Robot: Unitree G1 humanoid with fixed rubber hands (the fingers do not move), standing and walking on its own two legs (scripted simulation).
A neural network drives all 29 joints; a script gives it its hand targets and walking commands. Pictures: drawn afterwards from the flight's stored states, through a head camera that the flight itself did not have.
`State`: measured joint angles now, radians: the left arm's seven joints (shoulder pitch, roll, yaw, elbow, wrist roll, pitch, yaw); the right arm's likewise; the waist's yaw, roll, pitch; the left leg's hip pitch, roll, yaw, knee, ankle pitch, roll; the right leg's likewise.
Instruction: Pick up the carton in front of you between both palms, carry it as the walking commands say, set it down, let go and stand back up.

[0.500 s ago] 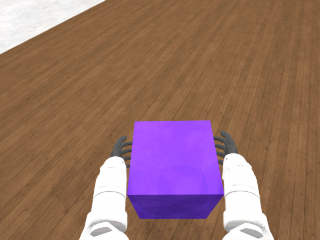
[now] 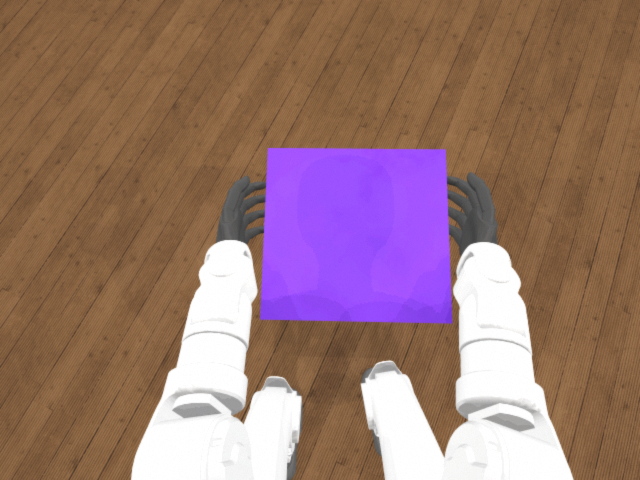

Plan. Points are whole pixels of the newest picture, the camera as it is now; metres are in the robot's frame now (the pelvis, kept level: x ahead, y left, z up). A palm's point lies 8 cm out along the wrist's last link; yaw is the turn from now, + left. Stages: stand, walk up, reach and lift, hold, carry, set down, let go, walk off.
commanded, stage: set down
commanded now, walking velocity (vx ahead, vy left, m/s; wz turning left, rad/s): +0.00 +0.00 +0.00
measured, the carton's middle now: (350, 247) +0.41 -0.05 -0.15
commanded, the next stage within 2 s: none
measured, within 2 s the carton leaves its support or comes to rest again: rests again in 1.66 s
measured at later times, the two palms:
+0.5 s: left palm (263, 240) +0.46 +0.08 -0.23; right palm (443, 262) +0.39 -0.21 -0.22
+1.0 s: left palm (283, 243) +0.49 +0.07 -0.39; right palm (426, 274) +0.40 -0.22 -0.37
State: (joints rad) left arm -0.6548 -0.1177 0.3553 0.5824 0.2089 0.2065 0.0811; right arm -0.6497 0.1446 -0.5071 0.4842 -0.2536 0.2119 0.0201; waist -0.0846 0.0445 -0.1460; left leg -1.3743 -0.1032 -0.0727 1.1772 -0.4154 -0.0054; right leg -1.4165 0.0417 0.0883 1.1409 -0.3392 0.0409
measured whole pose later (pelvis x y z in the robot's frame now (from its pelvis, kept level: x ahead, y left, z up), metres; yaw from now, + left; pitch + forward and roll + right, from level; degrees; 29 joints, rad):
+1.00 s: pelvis -0.05 +0.01 -0.24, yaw -1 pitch +47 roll -3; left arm -1.35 0.20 0.11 1.06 0.10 0.21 0.10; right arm -1.08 0.04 -0.62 0.66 -0.13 0.20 -0.11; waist -0.14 0.04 0.04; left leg -2.28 -0.19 -0.06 2.01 -0.55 -0.04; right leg -2.30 0.10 0.07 1.93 -0.46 0.12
